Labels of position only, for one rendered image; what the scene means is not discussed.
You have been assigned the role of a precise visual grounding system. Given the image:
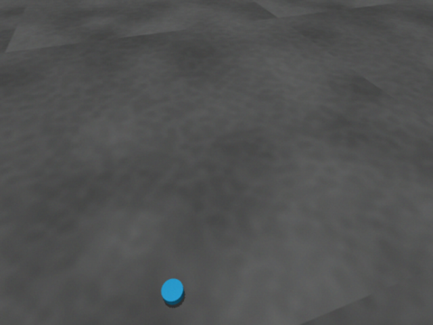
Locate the tin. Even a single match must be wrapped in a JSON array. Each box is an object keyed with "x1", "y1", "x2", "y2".
[{"x1": 161, "y1": 278, "x2": 184, "y2": 305}]

